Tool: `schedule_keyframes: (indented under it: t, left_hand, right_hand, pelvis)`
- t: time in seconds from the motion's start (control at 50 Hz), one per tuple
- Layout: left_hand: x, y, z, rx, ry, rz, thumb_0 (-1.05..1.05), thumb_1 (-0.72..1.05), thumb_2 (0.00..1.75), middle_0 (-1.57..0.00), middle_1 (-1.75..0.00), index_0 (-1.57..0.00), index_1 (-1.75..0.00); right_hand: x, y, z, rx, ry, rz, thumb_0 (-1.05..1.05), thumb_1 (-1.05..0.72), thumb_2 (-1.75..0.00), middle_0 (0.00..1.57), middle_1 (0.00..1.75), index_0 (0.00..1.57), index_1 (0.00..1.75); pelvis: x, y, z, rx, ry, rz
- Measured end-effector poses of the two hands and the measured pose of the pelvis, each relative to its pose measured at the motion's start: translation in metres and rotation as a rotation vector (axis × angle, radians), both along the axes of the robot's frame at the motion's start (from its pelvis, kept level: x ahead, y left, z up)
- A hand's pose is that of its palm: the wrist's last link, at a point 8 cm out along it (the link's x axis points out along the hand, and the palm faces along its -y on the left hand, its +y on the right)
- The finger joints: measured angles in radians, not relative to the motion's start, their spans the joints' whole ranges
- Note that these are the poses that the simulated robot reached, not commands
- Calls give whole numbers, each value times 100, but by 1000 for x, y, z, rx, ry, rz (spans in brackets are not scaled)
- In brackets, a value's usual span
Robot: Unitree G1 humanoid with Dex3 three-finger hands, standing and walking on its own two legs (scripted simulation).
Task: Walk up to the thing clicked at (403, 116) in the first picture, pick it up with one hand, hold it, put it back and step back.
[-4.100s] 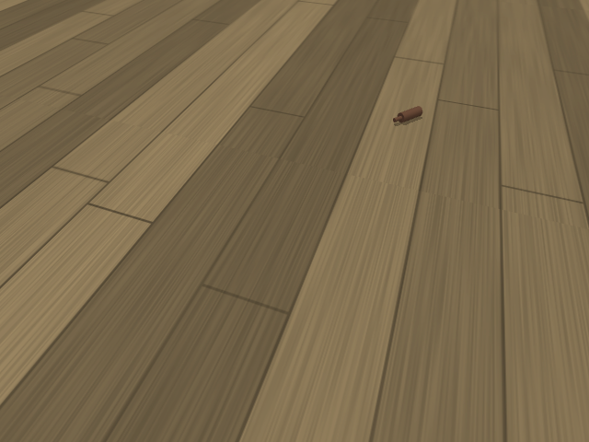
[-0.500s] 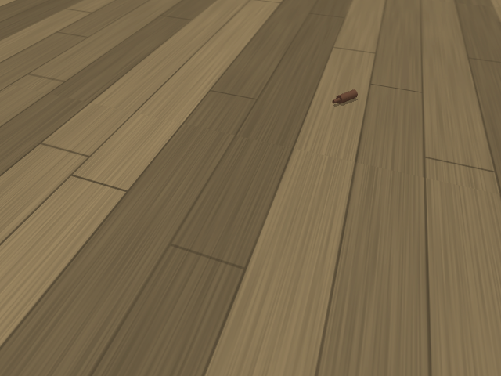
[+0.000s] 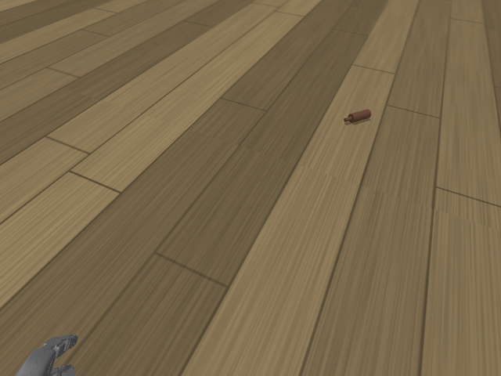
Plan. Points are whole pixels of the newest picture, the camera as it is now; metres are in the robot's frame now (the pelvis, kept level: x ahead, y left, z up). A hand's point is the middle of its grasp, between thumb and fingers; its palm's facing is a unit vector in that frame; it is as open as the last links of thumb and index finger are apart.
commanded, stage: walk up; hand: left
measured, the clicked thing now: (356, 116) +1.83 -0.75 -0.72
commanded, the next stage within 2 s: none
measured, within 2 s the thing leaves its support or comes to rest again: neither
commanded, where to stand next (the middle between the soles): +1.62 -1.18 m, yaw +24 degrees
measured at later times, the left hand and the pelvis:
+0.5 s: hand (159, 346) +0.22 +0.19 -0.16, palm faces +0.12 -0.96 -0.27, open 7.4 cm; pelvis +0.24 -0.09 +0.00, yaw +9 degrees
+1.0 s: hand (243, 216) +0.49 +0.03 -0.10, palm faces +0.28 -0.89 -0.36, open 7.3 cm; pelvis +0.51 -0.26 +0.02, yaw +15 degrees
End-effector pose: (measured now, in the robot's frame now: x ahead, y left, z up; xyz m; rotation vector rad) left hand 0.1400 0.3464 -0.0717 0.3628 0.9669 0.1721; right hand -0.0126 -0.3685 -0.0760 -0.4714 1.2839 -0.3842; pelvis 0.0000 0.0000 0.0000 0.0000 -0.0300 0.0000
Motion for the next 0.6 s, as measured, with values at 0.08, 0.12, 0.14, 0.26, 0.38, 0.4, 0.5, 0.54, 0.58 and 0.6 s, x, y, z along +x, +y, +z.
schedule_keyframes:
  t: [0.08,0.12,0.14,0.26,0.38,0.4,0.5,0.54,0.58,0.6]
  left_hand:
    - [-12,-37,2,-37,-5,70,0,91,90,-20,-30,-20,-30]
    - [-24,-50,1,-54,41,114,0,91,90,-20,-30,-20,-30]
    - [-29,-55,-1,-60,67,136,0,91,90,-20,-30,-21,-30]
    - [-49,-72,-21,-83,211,260,0,90,90,-20,-30,-21,-30]
    - [-23,-87,-58,-102,312,318,0,91,90,-20,-30,-20,-30]
    - [-12,-93,-60,-108,321,308,1,91,90,-20,-30,-20,-30]
    - [68,-113,-54,-128,258,237,1,91,90,-20,-30,-20,-30]
    - [104,-118,-49,-129,205,224,1,91,90,-20,-30,-20,-30]
    - [139,-125,-43,-124,161,215,1,91,90,-20,-30,-20,-30]
    - [156,-129,-39,-119,143,212,0,91,90,-20,-30,-20,-30]
  right_hand:
    - [72,-21,2,21,-29,62,1,-90,-90,20,30,20,30]
    - [117,-22,7,51,-83,119,1,-91,-90,20,30,20,30]
    - [139,-21,10,64,-109,151,1,-91,-90,20,30,20,30]
    - [261,-13,22,94,-185,311,1,-90,-90,20,30,20,30]
    - [358,-9,17,44,-266,402,0,-90,-90,20,30,20,30]
    - [367,-12,18,41,-281,395,0,-90,-90,20,30,20,30]
    - [388,-34,27,38,-274,341,0,-90,-90,21,30,21,30]
    - [394,-49,28,34,-235,339,0,-90,-90,21,30,21,30]
    - [401,-67,28,30,-192,336,0,-90,-90,21,30,21,30]
    - [406,-77,27,28,-172,333,0,-90,-90,21,30,21,30]
  pelvis:
    - [29,-23,10,-2,-9,52]
    - [45,-31,17,-3,-10,65]
    - [54,-35,19,-5,-10,71]
    - [112,-57,18,-28,-5,116]
    - [180,-67,-6,1,-12,146]
    - [189,-69,-7,6,-13,146]
    - [236,-90,3,34,-24,156]
    - [255,-101,5,37,-25,166]
    - [275,-114,6,37,-23,177]
    - [286,-121,7,37,-21,183]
